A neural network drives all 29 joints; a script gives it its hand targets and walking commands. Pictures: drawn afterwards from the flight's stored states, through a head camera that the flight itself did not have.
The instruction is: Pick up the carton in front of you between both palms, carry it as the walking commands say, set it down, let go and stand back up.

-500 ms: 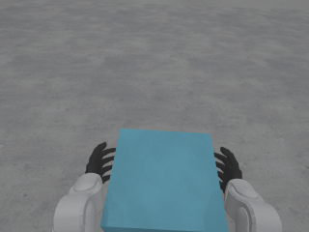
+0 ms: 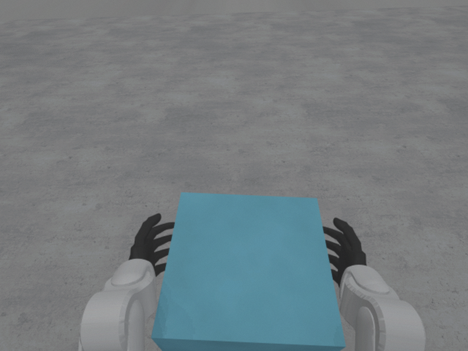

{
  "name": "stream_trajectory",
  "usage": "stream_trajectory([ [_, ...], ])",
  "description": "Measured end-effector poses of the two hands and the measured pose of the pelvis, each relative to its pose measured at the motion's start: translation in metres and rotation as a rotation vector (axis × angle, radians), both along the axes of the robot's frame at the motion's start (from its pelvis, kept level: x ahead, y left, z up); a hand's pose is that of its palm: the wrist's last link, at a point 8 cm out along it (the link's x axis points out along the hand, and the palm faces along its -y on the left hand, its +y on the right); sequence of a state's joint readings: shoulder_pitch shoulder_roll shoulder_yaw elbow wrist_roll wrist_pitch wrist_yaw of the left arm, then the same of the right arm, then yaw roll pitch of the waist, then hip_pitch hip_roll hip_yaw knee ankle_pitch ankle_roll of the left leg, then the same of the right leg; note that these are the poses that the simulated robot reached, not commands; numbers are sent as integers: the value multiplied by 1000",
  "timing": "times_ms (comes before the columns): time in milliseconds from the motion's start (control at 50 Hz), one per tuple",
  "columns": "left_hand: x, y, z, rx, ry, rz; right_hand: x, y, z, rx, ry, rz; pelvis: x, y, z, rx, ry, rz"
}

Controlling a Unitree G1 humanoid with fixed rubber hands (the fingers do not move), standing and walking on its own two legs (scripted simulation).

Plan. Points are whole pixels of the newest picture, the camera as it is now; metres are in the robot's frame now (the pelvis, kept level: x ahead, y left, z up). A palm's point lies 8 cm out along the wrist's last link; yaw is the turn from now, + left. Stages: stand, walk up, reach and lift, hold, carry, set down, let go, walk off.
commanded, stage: carry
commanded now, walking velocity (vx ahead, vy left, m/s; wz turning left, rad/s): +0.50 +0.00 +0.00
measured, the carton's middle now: (244, 289) +0.24 +0.00 +0.02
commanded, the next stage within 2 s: none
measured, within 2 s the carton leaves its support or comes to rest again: neither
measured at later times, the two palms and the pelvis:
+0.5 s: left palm (166, 142) +0.58 +0.20 +0.07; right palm (290, 144) +0.56 -0.10 +0.08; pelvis +0.34 +0.06 +0.00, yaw -3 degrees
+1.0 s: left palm (202, 74) +0.91 +0.15 +0.09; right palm (294, 76) +0.93 -0.15 +0.08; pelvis +0.68 +0.00 +0.00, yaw +1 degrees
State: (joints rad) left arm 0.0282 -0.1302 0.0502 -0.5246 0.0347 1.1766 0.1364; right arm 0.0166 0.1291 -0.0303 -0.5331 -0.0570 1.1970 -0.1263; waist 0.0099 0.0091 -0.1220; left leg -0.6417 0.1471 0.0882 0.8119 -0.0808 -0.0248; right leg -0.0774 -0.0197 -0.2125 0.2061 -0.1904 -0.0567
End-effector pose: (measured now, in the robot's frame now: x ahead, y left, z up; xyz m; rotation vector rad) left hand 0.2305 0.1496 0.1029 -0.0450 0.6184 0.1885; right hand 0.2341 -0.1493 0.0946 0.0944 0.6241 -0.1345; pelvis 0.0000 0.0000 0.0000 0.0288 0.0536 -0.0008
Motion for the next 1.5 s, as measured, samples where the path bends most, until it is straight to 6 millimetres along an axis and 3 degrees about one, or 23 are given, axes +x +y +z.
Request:
stream_trajectory([
  [120, 90, 13, -7, -11, -14, -25, 82, 13, -5, -8, -14, -28, 90, 18, -12, -17, 0, -13],
  [240, 194, 40, -49, -53, 23, -43, 181, 40, -34, -51, 24, -44, 189, 45, -39, -10, -11, -38],
  [320, 246, 47, -59, -59, 117, -69, 224, 47, -43, -58, 118, -71, 233, 58, -25, -29, 1, -56],
  [440, 315, 49, -45, -56, 111, -97, 286, 50, -26, -61, 112, -101, 304, 66, -3, -61, 11, -51],
  [540, 375, 51, -31, -57, 58, -71, 353, 51, -13, -60, 59, -78, 372, 61, 1, -66, 8, -38],
  [640, 445, 44, -22, -50, -5, -40, 431, 43, -8, -53, -4, -47, 446, 47, -9, -49, -1, -30],
  [780, 561, 14, -38, -9, -20, -18, 554, 13, -35, -12, -19, -27, 562, 15, -41, -52, -21, 0],
  [860, 607, 6, -40, 0, 68, 9, 609, 5, -39, -5, 69, 1, 605, 2, -26, -32, -10, 23],
  [960, 660, 3, -21, 8, 60, 35, 669, 3, -23, 10, 60, 32, 660, -5, -6, -2, 3, 17],
  [1120, 758, 3, -1, 3, -14, -14, 753, 3, -3, 5, -14, -16, 753, 7, -3, -2, -2, -4],
  [1240, 832, 22, -25, -44, -16, -38, 820, 22, -12, -48, -15, -36, 826, 26, -24, -19, -19, -26],
  [1340, 869, 26, -43, -61, 78, -50, 853, 26, -26, -66, 79, -46, 855, 33, -19, -16, -3, -45],
  [1500, 908, 18, -33, -37, 32, -68, 887, 18, -22, -41, 32, -67, 894, 31, -18, -13, 11, -46],
])
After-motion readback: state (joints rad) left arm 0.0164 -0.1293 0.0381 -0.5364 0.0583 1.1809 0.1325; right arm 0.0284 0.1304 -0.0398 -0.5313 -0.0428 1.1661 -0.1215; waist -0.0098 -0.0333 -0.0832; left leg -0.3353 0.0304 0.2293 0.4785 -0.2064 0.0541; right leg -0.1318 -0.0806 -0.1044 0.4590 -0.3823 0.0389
